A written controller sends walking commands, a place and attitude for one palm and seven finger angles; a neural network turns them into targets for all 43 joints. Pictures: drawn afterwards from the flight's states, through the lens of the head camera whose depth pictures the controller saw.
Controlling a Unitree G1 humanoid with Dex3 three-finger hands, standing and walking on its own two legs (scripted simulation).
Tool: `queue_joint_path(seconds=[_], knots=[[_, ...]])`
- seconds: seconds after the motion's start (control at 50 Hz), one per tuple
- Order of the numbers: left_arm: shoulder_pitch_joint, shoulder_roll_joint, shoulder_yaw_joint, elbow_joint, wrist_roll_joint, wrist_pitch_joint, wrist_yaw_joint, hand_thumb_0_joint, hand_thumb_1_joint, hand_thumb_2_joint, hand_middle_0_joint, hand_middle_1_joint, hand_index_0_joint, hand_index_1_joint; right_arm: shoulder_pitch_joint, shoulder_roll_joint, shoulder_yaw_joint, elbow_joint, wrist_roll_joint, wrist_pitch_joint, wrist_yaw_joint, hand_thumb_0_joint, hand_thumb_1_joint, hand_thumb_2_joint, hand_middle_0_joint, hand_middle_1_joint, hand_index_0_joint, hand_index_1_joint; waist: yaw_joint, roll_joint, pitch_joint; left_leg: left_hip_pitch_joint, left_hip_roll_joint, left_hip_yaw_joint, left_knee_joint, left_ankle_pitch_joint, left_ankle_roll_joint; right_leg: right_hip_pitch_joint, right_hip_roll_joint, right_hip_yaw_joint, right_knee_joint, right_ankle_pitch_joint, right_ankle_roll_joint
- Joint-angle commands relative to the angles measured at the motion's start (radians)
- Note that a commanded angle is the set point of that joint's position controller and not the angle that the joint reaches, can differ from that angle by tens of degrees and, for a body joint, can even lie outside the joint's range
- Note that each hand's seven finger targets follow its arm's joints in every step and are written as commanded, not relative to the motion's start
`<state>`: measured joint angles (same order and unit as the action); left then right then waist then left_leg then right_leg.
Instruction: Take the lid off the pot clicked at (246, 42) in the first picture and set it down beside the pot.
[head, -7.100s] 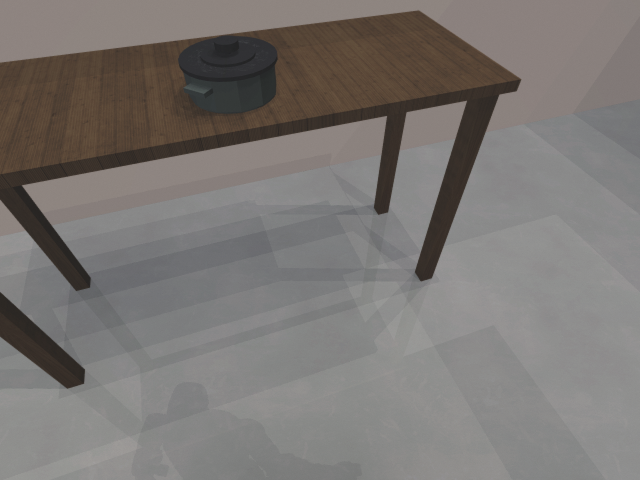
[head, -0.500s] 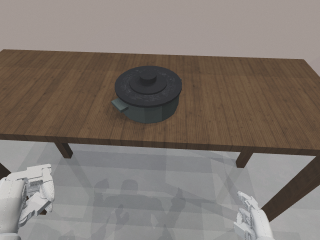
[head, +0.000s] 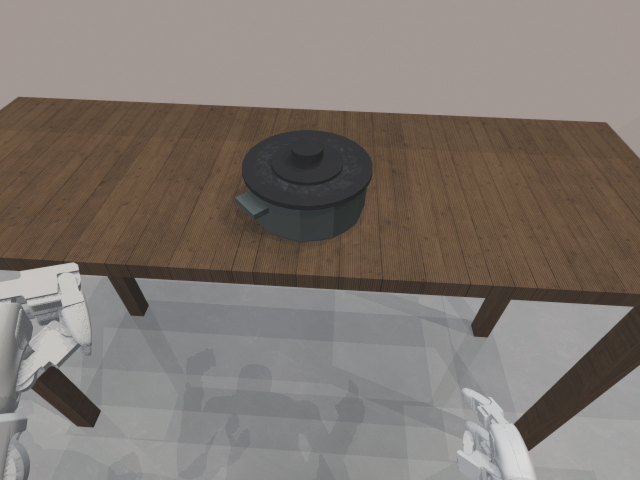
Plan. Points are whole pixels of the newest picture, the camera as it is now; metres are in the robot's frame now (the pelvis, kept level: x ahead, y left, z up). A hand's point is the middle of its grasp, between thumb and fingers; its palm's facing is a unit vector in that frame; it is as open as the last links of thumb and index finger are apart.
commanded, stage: reach forward and open the fingers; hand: left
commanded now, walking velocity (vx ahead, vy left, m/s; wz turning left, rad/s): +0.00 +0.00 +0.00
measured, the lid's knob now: (307, 151) +0.53 +0.10 +0.15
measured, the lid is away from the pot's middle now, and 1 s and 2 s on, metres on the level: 0.00 0.00 0.00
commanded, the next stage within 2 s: move the open hand above the knob in 1.10 s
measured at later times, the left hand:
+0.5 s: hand (80, 315) +0.20 +0.26 +0.17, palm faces +0.02 -0.07 -1.00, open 3.9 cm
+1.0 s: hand (103, 270) +0.24 +0.25 +0.19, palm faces -0.09 -0.04 -0.99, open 9.6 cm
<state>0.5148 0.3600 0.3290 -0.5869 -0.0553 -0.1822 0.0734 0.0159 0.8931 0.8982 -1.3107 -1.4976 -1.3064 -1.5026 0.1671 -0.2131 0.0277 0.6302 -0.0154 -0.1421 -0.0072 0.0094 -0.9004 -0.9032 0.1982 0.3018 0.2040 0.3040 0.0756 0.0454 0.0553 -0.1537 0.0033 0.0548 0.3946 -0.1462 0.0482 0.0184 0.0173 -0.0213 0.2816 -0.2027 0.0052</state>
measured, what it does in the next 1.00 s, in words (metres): shifts its weight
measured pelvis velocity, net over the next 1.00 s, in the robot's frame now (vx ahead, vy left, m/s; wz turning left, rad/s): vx -0.05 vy -0.01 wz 0.03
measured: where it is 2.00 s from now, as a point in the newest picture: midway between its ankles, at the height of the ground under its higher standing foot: outside the picture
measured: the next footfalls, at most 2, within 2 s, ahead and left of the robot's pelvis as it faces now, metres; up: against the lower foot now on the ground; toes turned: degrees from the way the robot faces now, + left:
none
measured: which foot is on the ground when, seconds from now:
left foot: down 0.00-1.00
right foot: down 0.00-1.00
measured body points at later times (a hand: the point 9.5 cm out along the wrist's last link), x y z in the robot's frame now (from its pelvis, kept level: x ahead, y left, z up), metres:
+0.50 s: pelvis -0.04 -0.01 -0.01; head -0.06 -0.06 +0.44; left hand +0.19 +0.26 +0.23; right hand +0.21 -0.20 -0.08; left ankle +0.05 +0.08 -0.75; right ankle -0.02 -0.13 -0.75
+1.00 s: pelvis -0.05 -0.01 +0.00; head -0.07 -0.05 +0.44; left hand +0.24 +0.25 +0.25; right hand +0.17 -0.22 -0.09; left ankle +0.05 +0.08 -0.75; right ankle -0.02 -0.13 -0.75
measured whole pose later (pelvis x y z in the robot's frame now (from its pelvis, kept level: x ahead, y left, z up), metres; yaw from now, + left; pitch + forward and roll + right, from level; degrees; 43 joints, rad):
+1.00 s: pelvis -0.05 -0.01 +0.00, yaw +2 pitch -7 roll -1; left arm -0.30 0.71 -0.01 -0.08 0.72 0.12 -0.48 0.00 -0.34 1.67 -0.91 -0.14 -0.91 -0.14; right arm 0.12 -0.31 0.04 0.60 0.05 0.02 0.00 0.01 -0.90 -0.90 0.19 0.30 0.20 0.30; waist 0.08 0.14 0.05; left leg -0.20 -0.01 0.03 0.33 -0.02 0.05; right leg -0.09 0.01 -0.05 0.39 -0.18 -0.01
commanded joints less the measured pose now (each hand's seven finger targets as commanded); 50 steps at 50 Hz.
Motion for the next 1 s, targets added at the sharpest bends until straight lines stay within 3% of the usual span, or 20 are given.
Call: queue_joint_path(seconds=[0.0,0.02,0.04,0.08,0.14,0.16,0.22,0.32,0.4,0.42,0.5,0.56,0.6,0.7,0.74,0.78,0.84,0.88,0.9,0.98], knots=[[-0.146,0.400,0.068,-0.241,0.341,0.027,0.046,0.000,0.870,0.921,-1.293,-1.465,-1.293,-1.465,-0.122,-0.188,-0.023,-0.199,-0.030,0.010,0.001,0.000,-0.900,-0.900,0.200,0.300,0.200,0.300,0.016,0.147,-0.104,0.024,0.004,-0.059,-0.046,0.035,-0.040,-0.207,0.017,-0.027,0.076,0.029,-0.015],[-0.184,0.269,0.022,-0.290,0.332,0.076,0.053,0.000,0.841,0.942,-1.287,-1.429,-1.287,-1.429,-0.153,-0.136,-0.028,-0.250,-0.018,0.041,0.015,0.000,-0.900,-0.900,0.200,0.300,0.200,0.300,0.021,0.165,-0.084,-0.015,0.007,-0.067,-0.066,0.015,-0.043,-0.222,0.021,-0.059,0.107,0.006,-0.028],[-0.150,0.330,0.053,-0.240,0.411,0.116,0.063,0.000,0.813,0.963,-1.280,-1.394,-1.280,-1.394,-0.144,-0.152,-0.040,-0.246,-0.014,0.066,0.021,0.000,-0.900,-0.900,0.200,0.300,0.200,0.300,0.035,0.146,-0.078,-0.021,0.019,-0.067,-0.062,-0.041,-0.043,-0.241,0.025,-0.053,0.122,-0.032,-0.030],[-0.053,0.386,0.080,-0.215,0.499,0.199,0.045,0.000,0.757,1.005,-1.268,-1.323,-1.268,-1.323,-0.187,-0.157,-0.037,-0.289,0.015,0.127,0.031,0.000,-0.900,-0.900,0.200,0.300,0.200,0.300,0.063,0.104,-0.116,-0.051,0.014,-0.048,-0.035,-0.045,-0.040,-0.217,0.038,-0.040,0.140,-0.047,-0.036],[-0.262,0.477,0.050,-0.191,0.634,0.249,0.014,0.000,0.670,1.068,-1.249,-1.216,-1.249,-1.216,-0.193,-0.175,-0.041,-0.274,0.015,0.175,0.030,0.000,-0.900,-0.900,0.200,0.300,0.200,0.300,0.036,0.054,-0.175,-0.033,0.009,-0.064,0.012,-0.054,-0.031,-0.277,0.030,-0.027,0.148,-0.100,-0.029],[-0.273,0.493,0.047,-0.134,0.665,0.267,-0.006,0.000,0.638,1.089,-1.241,-1.181,-1.241,-1.181,-0.192,-0.178,-0.039,-0.266,0.018,0.185,0.029,0.000,-0.900,-0.900,0.200,0.300,0.200,0.300,0.037,0.015,-0.172,-0.032,0.005,-0.070,0.013,-0.055,-0.028,-0.282,0.032,-0.024,0.142,-0.108,-0.027],[-0.422,0.499,-0.026,-0.074,0.710,0.300,-0.088,0.000,0.540,1.152,-1.217,-1.074,-1.217,-1.074,-0.223,-0.182,-0.037,-0.252,0.041,0.194,0.028,0.000,-0.900,-0.900,0.200,0.300,0.200,0.300,0.024,0.017,-0.203,0.005,-0.002,-0.082,0.009,-0.046,-0.022,-0.288,0.035,-0.017,0.132,-0.099,-0.023],[-0.590,0.535,-0.074,0.001,0.732,0.321,-0.217,0.000,0.366,1.257,-1.171,-0.897,-1.171,-0.897,-0.255,-0.175,-0.023,-0.228,0.054,0.167,0.016,0.000,-0.900,-0.900,0.200,0.300,0.200,0.300,0.026,0.008,-0.183,0.030,-0.020,-0.087,-0.031,-0.039,-0.015,-0.253,0.036,-0.016,0.097,-0.078,-0.023],[-0.742,0.619,-0.046,0.147,0.757,0.331,-0.309,0.000,0.223,1.341,-1.129,-0.755,-1.129,-0.755,-0.275,-0.181,-0.009,-0.207,0.054,0.156,0.001,0.000,-0.900,-0.900,0.200,0.300,0.200,0.300,0.023,0.016,-0.153,0.025,-0.035,-0.068,-0.049,-0.032,-0.012,-0.242,0.031,-0.009,0.048,-0.089,-0.024],[-0.782,0.596,-0.085,0.163,0.751,0.327,-0.332,0.000,0.188,1.362,-1.118,-0.720,-1.118,-0.720,-0.285,-0.174,-0.004,-0.206,0.057,0.157,-0.002,0.000,-0.900,-0.900,0.200,0.300,0.200,0.300,0.019,0.036,-0.122,0.036,-0.036,-0.062,-0.061,-0.045,-0.013,-0.251,0.036,-0.013,0.040,-0.106,-0.021],[-0.863,0.634,-0.084,0.203,0.761,0.318,-0.408,0.000,0.046,1.446,-1.071,-0.578,-1.071,-0.578,-0.286,-0.179,-0.006,-0.210,0.055,0.135,-0.004,0.000,-0.900,-0.900,0.200,0.300,0.200,0.300,0.026,0.053,-0.224,0.084,-0.054,-0.050,-0.061,-0.011,-0.005,-0.210,0.030,-0.004,0.017,-0.092,-0.024],[-0.906,0.628,-0.107,0.262,0.754,0.309,-0.453,0.000,-0.058,1.509,-1.032,-0.471,-1.032,-0.471,-0.287,-0.175,-0.004,-0.211,0.053,0.134,-0.012,0.000,-0.900,-0.900,0.200,0.300,0.200,0.300,0.026,0.010,-0.164,0.077,-0.058,-0.046,-0.071,-0.032,-0.002,-0.234,0.030,-0.008,-0.003,-0.116,-0.014],[-0.966,0.651,-0.096,0.302,0.764,0.313,-0.480,0.000,-0.125,1.551,-1.006,-0.400,-1.006,-0.400,-0.281,-0.187,-0.008,-0.203,0.055,0.130,-0.008,0.000,-0.900,-0.900,0.200,0.300,0.200,0.300,0.017,0.026,-0.187,0.091,-0.063,-0.039,-0.074,-0.022,0.000,-0.228,0.028,-0.004,-0.019,-0.114,-0.019],[-1.054,0.664,-0.101,0.320,0.769,0.296,-0.511,0.000,-0.286,1.656,-0.937,-0.223,-0.937,-0.223,-0.267,-0.189,-0.016,-0.209,0.054,0.113,-0.009,0.000,-0.900,-0.900,0.200,0.300,0.200,0.300,0.021,0.034,-0.231,0.124,-0.073,-0.040,-0.079,-0.011,0.006,-0.212,0.028,0.000,-0.025,-0.113,-0.021],[-1.069,0.637,-0.129,0.344,0.762,0.284,-0.517,0.000,-0.348,1.698,-0.910,-0.152,-0.910,-0.152,-0.273,-0.183,-0.015,-0.213,0.056,0.115,-0.012,0.000,-0.900,-0.900,0.200,0.300,0.200,0.300,0.020,0.027,-0.170,0.110,-0.067,-0.037,-0.092,-0.042,0.004,-0.237,0.034,-0.007,-0.029,-0.139,-0.015],[-1.029,0.641,-0.109,0.331,0.769,0.290,-0.515,0.000,-0.408,1.740,-0.882,-0.081,-0.882,-0.081,-0.278,-0.178,-0.018,-0.231,0.062,0.108,-0.002,0.000,-0.900,-0.900,0.200,0.300,0.200,0.300,0.026,0.025,-0.196,0.117,-0.064,-0.041,-0.087,-0.028,0.002,-0.224,0.044,0.003,-0.029,-0.120,-0.021],[-1.142,0.611,-0.164,0.348,0.765,0.281,-0.519,0.000,-0.400,1.709,-0.873,-0.081,-0.873,-0.081,-0.268,-0.185,-0.020,-0.215,0.060,0.111,-0.005,0.000,-0.900,-0.900,0.200,0.300,0.200,0.300,0.016,0.038,-0.174,0.118,-0.066,-0.037,-0.108,-0.055,0.003,-0.238,0.037,-0.010,-0.027,-0.144,-0.017],[-1.113,0.618,-0.144,0.327,0.780,0.295,-0.507,0.000,-0.395,1.687,-0.869,-0.081,-0.869,-0.081,-0.274,-0.182,-0.025,-0.228,0.066,0.101,0.002,0.000,-0.900,-0.900,0.200,0.300,0.200,0.300,0.021,0.067,-0.211,0.126,-0.060,-0.051,-0.113,-0.071,-0.001,-0.229,0.053,-0.001,-0.018,-0.138,-0.026],[-1.189,0.650,-0.130,0.357,0.790,0.295,-0.511,0.000,-0.392,1.676,-0.866,-0.081,-0.866,-0.081,-0.255,-0.196,-0.027,-0.207,0.058,0.103,0.002,0.000,-0.900,-0.900,0.200,0.300,0.200,0.300,0.022,0.038,-0.244,0.133,-0.070,-0.049,-0.119,-0.056,0.000,-0.208,0.037,-0.001,-0.018,-0.134,-0.030],[-1.170,0.596,-0.166,0.389,0.795,0.323,-0.508,0.000,-0.385,1.645,-0.860,-0.081,-0.860,-0.081,-0.274,-0.182,-0.025,-0.218,0.068,0.106,0.011,0.000,-0.900,-0.900,0.200,0.300,0.200,0.300,0.019,0.045,-0.200,0.110,-0.055,-0.059,-0.133,-0.087,-0.005,-0.232,0.058,-0.007,-0.011,-0.133,-0.030]])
